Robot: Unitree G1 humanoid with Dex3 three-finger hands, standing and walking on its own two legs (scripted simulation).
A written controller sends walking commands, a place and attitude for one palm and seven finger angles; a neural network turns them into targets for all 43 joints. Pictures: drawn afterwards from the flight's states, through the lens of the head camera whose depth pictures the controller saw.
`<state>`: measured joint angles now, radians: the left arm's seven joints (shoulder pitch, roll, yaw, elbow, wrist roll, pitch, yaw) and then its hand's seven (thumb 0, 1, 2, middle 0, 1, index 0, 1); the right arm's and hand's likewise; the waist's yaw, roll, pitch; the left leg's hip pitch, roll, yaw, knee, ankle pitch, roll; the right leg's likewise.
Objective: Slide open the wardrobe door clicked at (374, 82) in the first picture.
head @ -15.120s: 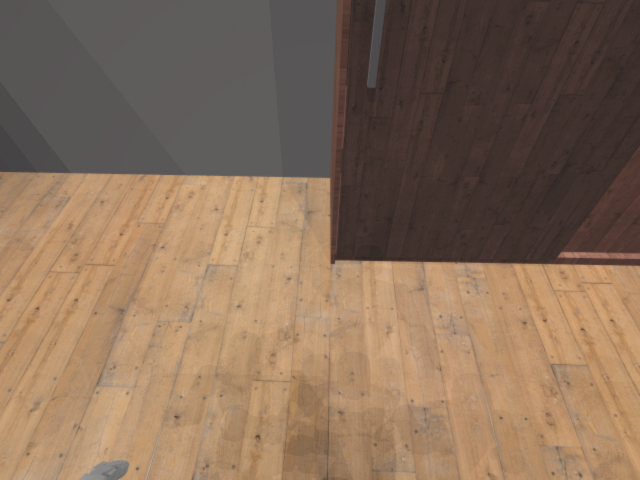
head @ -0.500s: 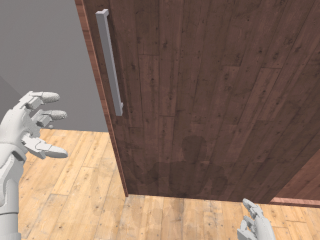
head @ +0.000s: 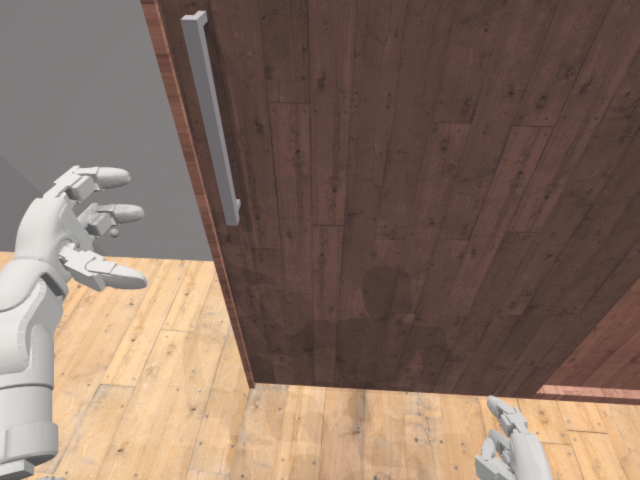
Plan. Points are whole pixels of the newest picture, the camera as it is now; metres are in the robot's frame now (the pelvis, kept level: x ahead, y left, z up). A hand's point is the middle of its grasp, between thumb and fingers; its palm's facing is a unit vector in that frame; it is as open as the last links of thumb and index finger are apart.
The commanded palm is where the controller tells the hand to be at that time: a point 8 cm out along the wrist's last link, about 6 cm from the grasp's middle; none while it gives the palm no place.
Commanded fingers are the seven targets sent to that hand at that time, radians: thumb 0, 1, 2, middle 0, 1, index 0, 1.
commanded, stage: move the hooked fingers beside the handle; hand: left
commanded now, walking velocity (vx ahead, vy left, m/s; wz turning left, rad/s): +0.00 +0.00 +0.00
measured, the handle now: (219, 133) +0.54 +0.22 +0.18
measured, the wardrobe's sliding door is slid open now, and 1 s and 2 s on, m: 0.00 0.00 0.00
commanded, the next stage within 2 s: none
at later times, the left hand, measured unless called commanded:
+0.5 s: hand (151, 194) +0.39 +0.27 +0.17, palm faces +0.11 -0.99 -0.01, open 14.0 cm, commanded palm +0.36 +0.32 +0.18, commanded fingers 0.00 -0.50 0.30 -0.30 -1.20 -0.30 -1.20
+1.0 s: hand (167, 169) +0.46 +0.27 +0.17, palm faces +0.10 -1.00 -0.01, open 14.0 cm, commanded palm +0.43 +0.32 +0.17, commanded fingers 0.00 -0.50 0.30 -0.30 -1.20 -0.30 -1.20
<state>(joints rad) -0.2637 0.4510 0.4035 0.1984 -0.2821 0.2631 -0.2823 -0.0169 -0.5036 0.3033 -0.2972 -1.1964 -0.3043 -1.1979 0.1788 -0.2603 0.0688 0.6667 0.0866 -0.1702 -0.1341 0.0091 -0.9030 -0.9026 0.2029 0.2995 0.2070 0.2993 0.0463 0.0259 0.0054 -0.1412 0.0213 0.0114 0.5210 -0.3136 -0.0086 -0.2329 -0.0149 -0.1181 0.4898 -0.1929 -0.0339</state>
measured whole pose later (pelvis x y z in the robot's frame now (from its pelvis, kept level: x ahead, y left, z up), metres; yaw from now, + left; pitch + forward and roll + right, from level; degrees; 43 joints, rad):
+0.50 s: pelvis +0.01 +0.01 +0.00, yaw -1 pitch +0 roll +0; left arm -0.47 0.47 0.38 0.45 -0.23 0.19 -0.26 -0.02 -0.50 0.30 -0.30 -1.20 -0.30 -1.20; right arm 0.26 -0.27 0.05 0.67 0.08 -0.13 -0.12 0.01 -0.90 -0.90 0.20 0.30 0.21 0.30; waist 0.00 0.02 -0.02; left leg -0.19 0.01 0.03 0.50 -0.32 0.01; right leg -0.30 -0.02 -0.09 0.48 -0.19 -0.02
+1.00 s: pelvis +0.02 +0.02 +0.00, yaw -1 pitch +4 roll -1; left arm -0.72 0.53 0.36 0.77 -0.18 0.09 -0.28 -0.02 -0.50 0.30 -0.30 -1.20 -0.30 -1.20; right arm 0.29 -0.27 0.04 0.68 0.07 -0.10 -0.11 0.01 -0.90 -0.90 0.20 0.30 0.21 0.30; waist -0.04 0.00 -0.03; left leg -0.28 0.01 0.02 0.54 -0.34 0.01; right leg -0.36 -0.02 -0.10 0.49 -0.20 -0.01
